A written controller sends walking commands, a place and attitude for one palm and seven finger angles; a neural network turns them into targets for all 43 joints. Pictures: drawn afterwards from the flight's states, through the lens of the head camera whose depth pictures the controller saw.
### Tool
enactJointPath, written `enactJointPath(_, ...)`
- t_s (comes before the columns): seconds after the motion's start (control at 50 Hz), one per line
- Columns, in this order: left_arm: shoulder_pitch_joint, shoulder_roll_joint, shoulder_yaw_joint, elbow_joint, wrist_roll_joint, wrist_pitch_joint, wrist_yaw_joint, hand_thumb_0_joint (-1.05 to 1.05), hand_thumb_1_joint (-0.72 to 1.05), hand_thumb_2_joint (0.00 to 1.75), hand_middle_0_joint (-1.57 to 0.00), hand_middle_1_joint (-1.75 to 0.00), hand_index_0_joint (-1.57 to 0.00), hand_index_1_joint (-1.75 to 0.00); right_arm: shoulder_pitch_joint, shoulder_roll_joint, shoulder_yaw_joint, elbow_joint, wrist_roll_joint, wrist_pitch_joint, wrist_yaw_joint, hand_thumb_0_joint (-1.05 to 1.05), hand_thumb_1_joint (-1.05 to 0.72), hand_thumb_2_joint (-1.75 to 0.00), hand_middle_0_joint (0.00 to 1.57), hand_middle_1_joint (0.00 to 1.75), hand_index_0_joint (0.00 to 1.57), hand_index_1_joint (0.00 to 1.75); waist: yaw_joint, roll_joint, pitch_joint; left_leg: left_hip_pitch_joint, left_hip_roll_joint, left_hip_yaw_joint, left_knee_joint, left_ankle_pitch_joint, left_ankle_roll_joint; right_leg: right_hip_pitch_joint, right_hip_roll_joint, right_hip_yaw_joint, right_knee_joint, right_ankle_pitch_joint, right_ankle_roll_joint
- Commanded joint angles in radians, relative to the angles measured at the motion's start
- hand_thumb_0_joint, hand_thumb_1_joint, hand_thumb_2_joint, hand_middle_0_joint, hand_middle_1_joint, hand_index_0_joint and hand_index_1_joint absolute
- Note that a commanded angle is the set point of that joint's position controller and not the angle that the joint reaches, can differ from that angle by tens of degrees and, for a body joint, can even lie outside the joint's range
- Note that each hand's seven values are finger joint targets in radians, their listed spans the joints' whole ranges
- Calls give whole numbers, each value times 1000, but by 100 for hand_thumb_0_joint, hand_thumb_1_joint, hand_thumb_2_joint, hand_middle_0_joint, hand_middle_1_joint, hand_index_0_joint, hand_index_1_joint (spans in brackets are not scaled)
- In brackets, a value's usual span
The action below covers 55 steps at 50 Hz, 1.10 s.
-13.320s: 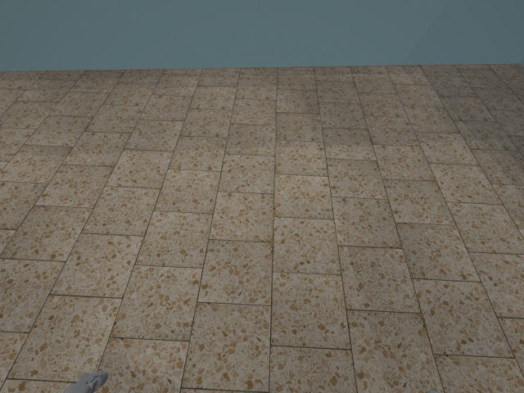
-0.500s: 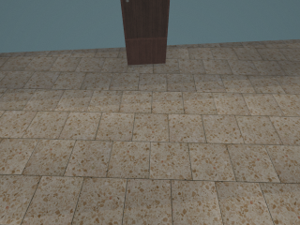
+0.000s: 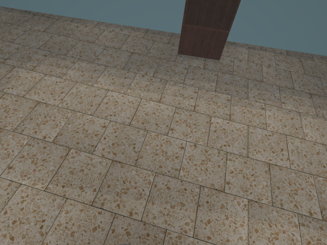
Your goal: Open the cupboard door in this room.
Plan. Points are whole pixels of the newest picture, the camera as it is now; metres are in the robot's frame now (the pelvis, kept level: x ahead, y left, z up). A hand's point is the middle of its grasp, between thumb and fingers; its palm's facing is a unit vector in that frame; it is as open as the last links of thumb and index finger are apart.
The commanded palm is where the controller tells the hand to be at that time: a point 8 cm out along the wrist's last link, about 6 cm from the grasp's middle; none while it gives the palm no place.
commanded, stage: stand and wait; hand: left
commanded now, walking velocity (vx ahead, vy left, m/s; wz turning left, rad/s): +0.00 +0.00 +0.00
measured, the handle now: out of the picture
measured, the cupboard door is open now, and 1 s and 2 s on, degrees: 0 0 0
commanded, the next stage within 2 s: turn or walk to find it in 0.50 s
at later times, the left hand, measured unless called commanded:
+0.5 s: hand out of the picture +0.05 +0.17 -0.15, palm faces +0.05 -0.97 -0.24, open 7.3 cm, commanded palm none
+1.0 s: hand out of the picture +0.00 +0.19 -0.17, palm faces +0.21 -0.96 -0.20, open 7.4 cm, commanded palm none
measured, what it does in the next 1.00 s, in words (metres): steps on the spot: right foot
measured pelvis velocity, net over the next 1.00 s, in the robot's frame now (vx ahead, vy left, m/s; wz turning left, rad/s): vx -0.01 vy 0.00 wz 0.19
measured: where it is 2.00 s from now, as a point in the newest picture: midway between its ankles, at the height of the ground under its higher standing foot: outside the picture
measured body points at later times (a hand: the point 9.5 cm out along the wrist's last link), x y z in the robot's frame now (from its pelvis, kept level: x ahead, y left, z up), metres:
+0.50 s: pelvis +0.00 -0.01 +0.01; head +0.00 -0.03 +0.46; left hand +0.05 +0.23 -0.13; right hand +0.02 -0.23 -0.16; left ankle -0.01 +0.10 -0.72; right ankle -0.01 -0.12 -0.72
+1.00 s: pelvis -0.01 +0.00 +0.01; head +0.02 +0.02 +0.46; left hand -0.01 +0.24 -0.16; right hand +0.06 -0.24 -0.14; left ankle -0.01 +0.10 -0.72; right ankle -0.03 -0.12 -0.68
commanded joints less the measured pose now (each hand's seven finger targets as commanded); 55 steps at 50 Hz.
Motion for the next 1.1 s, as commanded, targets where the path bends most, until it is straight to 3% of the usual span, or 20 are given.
enactJointPath(0.0, -88, 75, 22, -104, 3, -2, 1, 0, 90, 90, -20, -30, -20, -30, 84, -219, -46, -32, -5, -21, -33, 0, -90, -90, 20, 30, 20, 30, -59, 309, -91, 114, 312, -386, -349, 392, 137, -216, 33, 168, 325, -66, 13)
enactJointPath(0.04, -45, 71, 19, -69, 1, -9, -6, 0, 90, 90, -20, -30, -20, -30, 23, -176, -24, -44, -3, -29, -38, 0, -90, -90, 20, 30, 20, 30, -22, 242, -93, 127, 242, -282, -324, 445, 123, -194, 51, 175, 350, 27, 14)
enactJointPath(0.08, -10, 61, 12, -41, 1, -15, -8, 0, 90, 90, -20, -30, -20, -30, 39, -159, -21, -38, 3, -40, -41, 0, -90, -90, 20, 30, 20, 30, -17, 180, -143, 186, 219, -238, -313, 511, 121, -183, 65, 175, 342, 63, 21)
enactJointPath(0.24, -60, 21, -15, -30, -3, -17, 7, 0, 90, 90, -20, -30, -20, -30, 119, -125, -16, 25, -2, -44, -47, 0, -90, -90, 20, 30, 20, 30, -46, 173, -101, 195, 240, -250, -310, 605, 145, -64, 77, 170, 56, 6, 22)
enactJointPath(0.32, 1, 14, -23, 9, -6, -27, 11, 0, 90, 90, -20, -30, -20, -30, 102, -121, -14, 48, -1, -42, -45, 0, -90, -90, 20, 30, 20, 30, -21, 198, -103, 147, 210, -252, -285, 543, 122, 74, 98, 145, -184, 88, 6)
enactJointPath(0.36, 68, 25, -25, 45, -4, -40, 17, 0, 90, 90, -20, -30, -20, -30, 94, -102, -10, 62, 10, -43, -43, 0, -90, -90, 20, 30, 20, 30, 6, 137, -114, 86, 157, -213, -229, 423, 62, 209, 86, 146, -386, 286, 0)
enactJointPath(0.4, 57, 75, -25, 52, 0, -59, 23, 0, 90, 90, -20, -30, -20, -30, 114, -29, 8, 60, 20, -43, -38, 0, -90, -90, 20, 30, 20, 30, -20, -38, -93, -16, 61, -127, -176, 185, -12, 256, -69, 318, -434, 395, -65)
enactJointPath(0.42, 30, 97, -27, 48, -4, -59, 21, 0, 90, 90, -20, -30, -20, -30, 120, -18, 14, 66, 18, -38, -33, 0, -90, -90, 20, 30, 20, 30, -33, -78, -54, -9, 25, -103, -194, 82, -27, 188, -114, 337, -452, 365, -105)
enactJointPath(0.46, -3, 83, -21, 48, -7, -63, 18, 0, 90, 90, -20, -30, -20, -30, 136, -33, 11, 87, 4, -22, -37, 0, -90, -90, 20, 30, 20, 30, -37, -191, -9, 65, 25, -88, -180, 79, -33, 66, -82, 342, -502, 232, -132)
enactJointPath(0.58, 30, 60, -14, 50, -16, -50, 23, 0, 90, 90, -20, -30, -20, -30, 159, -38, 19, 115, 6, -29, -36, 0, -90, -90, 20, 30, 20, 30, -20, 27, -21, 32, 59, -129, -209, 268, -20, 143, -19, 230, -400, 269, -90)
enactJointPath(0.68, 35, 90, 11, 33, -11, -43, 25, 0, 90, 90, -20, -30, -20, -30, 151, -38, 6, 91, 5, -15, -34, 0, -90, -90, 20, 30, 20, 30, -12, -1, -61, -33, 37, -102, -80, 209, -32, 177, -101, 250, -413, 264, -133)
enactJointPath(0.76, 3, 99, 22, 9, 0, -41, 25, 0, 90, 90, -20, -30, -20, -30, 140, -42, -9, 62, 3, -1, -32, 0, -90, -90, 20, 30, 20, 30, -16, -57, -59, -72, 32, -81, 63, -5, -44, 150, -177, 261, -409, 331, -191)
enactJointPath(0.82, -3, 104, 29, -2, 4, -40, 22, 0, 90, 90, -20, -30, -20, -30, 130, -36, -11, 49, 4, -4, -26, 0, -90, -90, 20, 30, 20, 30, -25, -28, -49, -14, 51, -69, -18, 32, -43, 96, -175, 203, -332, 382, -170)
enactJointPath(0.84, -11, 102, 31, -7, 2, -35, 19, 0, 90, 90, -20, -30, -20, -30, 150, -49, -14, 47, 4, -8, -25, 0, -90, -90, 20, 30, 20, 30, -37, 25, -65, 42, 71, -100, -85, 162, -29, 51, -133, 148, -269, 324, -127)
enactJointPath(0.86, -20, 72, 29, -18, -2, -28, 15, 0, 90, 90, -20, -30, -20, -30, 169, -83, -20, 44, 0, -13, -22, 0, -90, -90, 20, 30, 20, 30, -49, 172, -63, 58, 142, -237, -167, 275, 11, -8, -35, 73, -158, 192, -66)
enactJointPath(0.88, -34, 31, 18, -36, -10, -23, 14, 0, 90, 90, -20, -30, -20, -30, 185, -139, -31, 38, -8, -17, -25, 0, -90, -90, 20, 30, 20, 30, -60, 349, -42, 44, 265, -448, -306, 335, 94, -66, 82, 14, 22, 16, -11)
enactJointPath(0.9, -80, 32, 12, -45, -5, -19, 18, 0, 90, 90, -20, -30, -20, -30, 207, -148, -32, 50, -8, -23, -36, 0, -90, -90, 20, 30, 20, 30, -80, 339, -45, 42, 312, -534, -376, 368, 159, -87, 102, 98, 189, -131, -18)
enactJointPath(0.92, -68, 26, 9, -38, -3, -18, 17, 0, 90, 90, -20, -30, -20, -30, 193, -147, -28, 51, -6, -29, -45, 0, -90, -90, 20, 30, 20, 30, -62, 281, -68, 72, 311, -519, -368, 376, 179, -117, 78, 160, 250, -124, -24)
enactJointPath(1.02, -33, 3, -5, -8, 1, -25, 4, 0, 90, 90, -20, -30, -20, -30, 108, -136, -19, 24, -5, -40, -52, 0, -90, -90, 20, 30, 20, 30, -35, 168, -139, 159, 228, -352, -322, 398, 153, -107, 87, 174, 193, -31, -9)
enactJointPath(1.08, -41, -9, -16, -9, -3, -27, 5, 0, 90, 90, -20, -30, -20, -30, 115, -136, -20, 31, -6, -40, -51, 0, -90, -90, 20, 30, 20, 30, -44, 162, -137, 168, 221, -334, -312, 455, 151, -50, 96, 168, 40, -32, -3)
